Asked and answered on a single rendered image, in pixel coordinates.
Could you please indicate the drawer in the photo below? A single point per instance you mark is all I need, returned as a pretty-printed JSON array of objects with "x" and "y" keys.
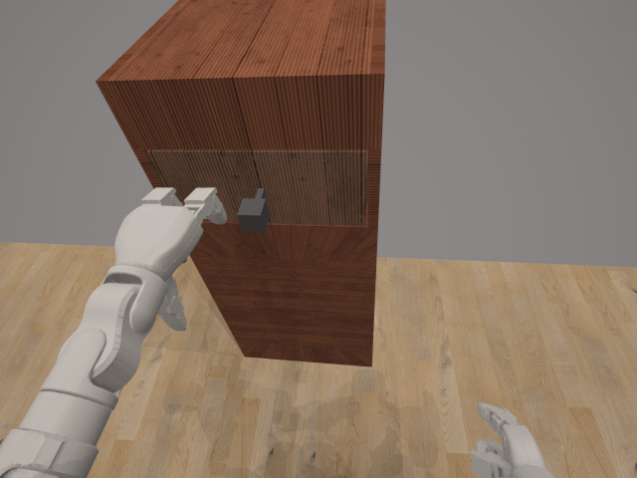
[{"x": 303, "y": 186}]

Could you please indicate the left robot forearm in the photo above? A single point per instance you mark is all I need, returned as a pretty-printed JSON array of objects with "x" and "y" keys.
[{"x": 58, "y": 436}]

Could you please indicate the cabinet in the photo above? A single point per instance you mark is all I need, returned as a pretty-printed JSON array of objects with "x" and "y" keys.
[{"x": 269, "y": 74}]

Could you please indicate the left robot hand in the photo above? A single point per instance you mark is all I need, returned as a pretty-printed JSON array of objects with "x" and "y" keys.
[{"x": 161, "y": 233}]

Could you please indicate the right robot hand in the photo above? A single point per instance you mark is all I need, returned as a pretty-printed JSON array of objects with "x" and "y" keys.
[{"x": 491, "y": 459}]

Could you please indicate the handle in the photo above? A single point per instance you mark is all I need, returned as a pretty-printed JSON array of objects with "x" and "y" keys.
[{"x": 253, "y": 213}]

